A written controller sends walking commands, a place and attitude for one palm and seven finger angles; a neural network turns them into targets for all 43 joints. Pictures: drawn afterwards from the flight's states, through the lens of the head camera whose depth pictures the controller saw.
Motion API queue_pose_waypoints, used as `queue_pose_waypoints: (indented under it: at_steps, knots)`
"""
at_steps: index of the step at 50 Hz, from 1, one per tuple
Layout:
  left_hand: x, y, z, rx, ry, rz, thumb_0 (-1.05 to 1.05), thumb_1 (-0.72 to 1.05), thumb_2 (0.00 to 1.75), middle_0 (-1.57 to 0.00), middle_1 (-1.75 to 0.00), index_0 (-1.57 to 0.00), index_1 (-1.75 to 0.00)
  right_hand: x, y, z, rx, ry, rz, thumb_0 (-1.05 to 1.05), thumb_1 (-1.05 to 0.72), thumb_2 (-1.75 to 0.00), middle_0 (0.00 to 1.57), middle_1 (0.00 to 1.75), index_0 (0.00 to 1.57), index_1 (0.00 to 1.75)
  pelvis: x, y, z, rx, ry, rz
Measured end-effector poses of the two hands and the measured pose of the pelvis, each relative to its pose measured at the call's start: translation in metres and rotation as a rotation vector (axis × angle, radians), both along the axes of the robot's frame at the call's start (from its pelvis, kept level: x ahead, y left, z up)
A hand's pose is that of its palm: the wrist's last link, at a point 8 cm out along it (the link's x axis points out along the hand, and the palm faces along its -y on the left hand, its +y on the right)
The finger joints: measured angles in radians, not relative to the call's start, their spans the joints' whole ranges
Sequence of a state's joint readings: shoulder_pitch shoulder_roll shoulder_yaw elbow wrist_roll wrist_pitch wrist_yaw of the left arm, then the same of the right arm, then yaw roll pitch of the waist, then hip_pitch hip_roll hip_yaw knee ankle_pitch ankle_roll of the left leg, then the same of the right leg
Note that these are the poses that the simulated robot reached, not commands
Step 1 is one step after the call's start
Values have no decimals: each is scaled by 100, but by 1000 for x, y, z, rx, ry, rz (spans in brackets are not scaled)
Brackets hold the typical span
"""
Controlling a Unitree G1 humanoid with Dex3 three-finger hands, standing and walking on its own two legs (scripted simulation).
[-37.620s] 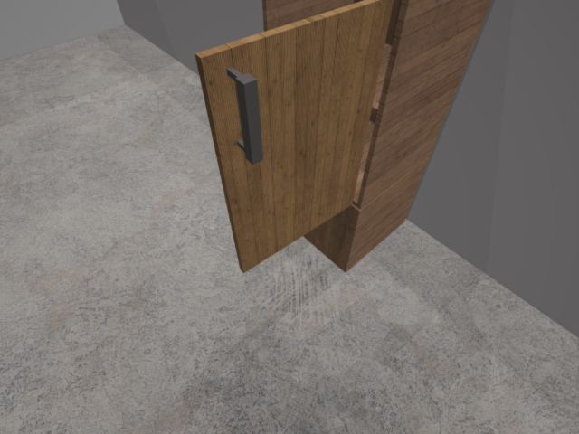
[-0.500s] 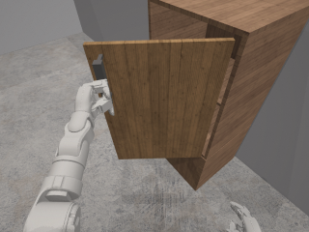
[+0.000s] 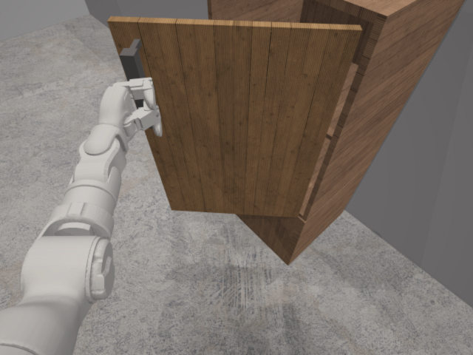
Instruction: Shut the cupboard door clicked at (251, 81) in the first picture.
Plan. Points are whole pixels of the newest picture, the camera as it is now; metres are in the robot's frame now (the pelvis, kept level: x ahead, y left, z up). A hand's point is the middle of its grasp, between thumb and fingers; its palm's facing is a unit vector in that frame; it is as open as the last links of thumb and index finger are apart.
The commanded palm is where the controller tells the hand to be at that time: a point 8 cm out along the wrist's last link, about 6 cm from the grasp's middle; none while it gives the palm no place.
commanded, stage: push the door shut along its arc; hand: left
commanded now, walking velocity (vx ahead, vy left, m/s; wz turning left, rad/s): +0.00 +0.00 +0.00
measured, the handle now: (144, 85) +0.55 +0.16 +0.16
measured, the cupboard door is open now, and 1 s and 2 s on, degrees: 45 33 27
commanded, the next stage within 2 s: pull the fist back off the door in 1.22 s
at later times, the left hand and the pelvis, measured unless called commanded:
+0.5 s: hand (173, 94) +0.52 +0.10 +0.16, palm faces -0.21 -0.98 +0.00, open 3.1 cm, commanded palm +0.52 +0.15 +0.16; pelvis +0.01 +0.01 -0.01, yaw +0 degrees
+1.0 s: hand (198, 73) +0.58 +0.06 +0.16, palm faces -0.32 -0.95 +0.02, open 3.1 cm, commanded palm +0.58 +0.11 +0.16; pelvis +0.01 +0.00 -0.02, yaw -1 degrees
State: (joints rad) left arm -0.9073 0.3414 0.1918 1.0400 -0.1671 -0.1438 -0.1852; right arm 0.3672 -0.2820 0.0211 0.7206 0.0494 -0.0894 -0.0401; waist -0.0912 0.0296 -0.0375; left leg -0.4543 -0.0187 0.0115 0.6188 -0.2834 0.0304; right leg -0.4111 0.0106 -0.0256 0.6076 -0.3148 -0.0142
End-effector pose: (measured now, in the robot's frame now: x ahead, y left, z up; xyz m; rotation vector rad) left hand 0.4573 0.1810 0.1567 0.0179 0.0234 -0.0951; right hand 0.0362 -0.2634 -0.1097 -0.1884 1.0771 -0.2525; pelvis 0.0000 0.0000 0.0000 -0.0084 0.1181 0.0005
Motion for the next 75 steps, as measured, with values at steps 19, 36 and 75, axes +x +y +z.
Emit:
queue_pose_waypoints:
  at_steps: [19,36,75]
  knots:
    - [45,-17,0,-10,9,-84,1,90,90,-130,-150,-130,-150,-41,5,-4,-6,107,-60,1,-90,-90,20,30,21,30,6,6,-7,-8,80,-11]
    - [82,-42,5,-18,26,-167,2,90,90,-130,-150,-130,-150,-63,-6,-3,-45,190,-95,1,-90,-90,20,30,21,30,6,2,-13,-14,148,-6]
    - [131,-89,7,-78,23,168,3,87,91,-130,-150,-130,-150,-91,10,-8,40,363,-45,0,-91,-90,20,30,20,30,18,-2,-25,-30,281,5]
